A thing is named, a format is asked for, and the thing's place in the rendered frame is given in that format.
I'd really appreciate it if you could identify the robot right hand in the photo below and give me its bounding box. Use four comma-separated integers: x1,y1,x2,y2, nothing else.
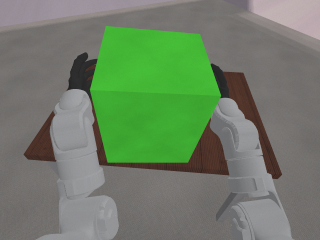
210,63,230,99

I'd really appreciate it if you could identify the carton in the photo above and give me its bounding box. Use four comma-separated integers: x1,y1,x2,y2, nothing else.
90,26,221,163

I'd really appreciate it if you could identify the robot left hand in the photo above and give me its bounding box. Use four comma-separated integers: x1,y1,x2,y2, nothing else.
68,52,98,98

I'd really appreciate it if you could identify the right robot upper arm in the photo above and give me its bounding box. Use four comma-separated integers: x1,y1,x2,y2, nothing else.
230,198,294,240

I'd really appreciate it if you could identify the table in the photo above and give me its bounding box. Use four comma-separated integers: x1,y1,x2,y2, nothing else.
23,64,282,222

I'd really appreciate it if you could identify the left robot upper arm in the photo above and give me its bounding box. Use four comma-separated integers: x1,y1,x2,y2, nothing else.
36,195,119,240

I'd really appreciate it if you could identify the left robot forearm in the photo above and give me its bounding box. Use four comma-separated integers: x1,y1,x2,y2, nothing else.
49,89,105,234

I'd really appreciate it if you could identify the right robot forearm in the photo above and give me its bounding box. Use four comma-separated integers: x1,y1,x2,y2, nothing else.
209,97,292,236

